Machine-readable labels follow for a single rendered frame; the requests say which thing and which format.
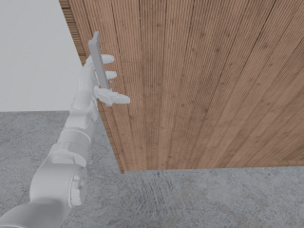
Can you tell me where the left robot upper arm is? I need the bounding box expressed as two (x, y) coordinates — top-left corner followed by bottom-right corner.
(0, 163), (87, 228)

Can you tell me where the robot left forearm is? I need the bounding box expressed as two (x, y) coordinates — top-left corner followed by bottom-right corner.
(29, 90), (99, 200)

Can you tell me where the wardrobe door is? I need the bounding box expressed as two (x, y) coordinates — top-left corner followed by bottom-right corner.
(68, 0), (304, 171)
(274, 137), (304, 162)

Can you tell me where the handle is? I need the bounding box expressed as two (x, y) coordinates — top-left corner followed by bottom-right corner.
(87, 31), (113, 106)

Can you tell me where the robot left hand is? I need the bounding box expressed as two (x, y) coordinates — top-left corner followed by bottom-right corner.
(77, 54), (131, 105)

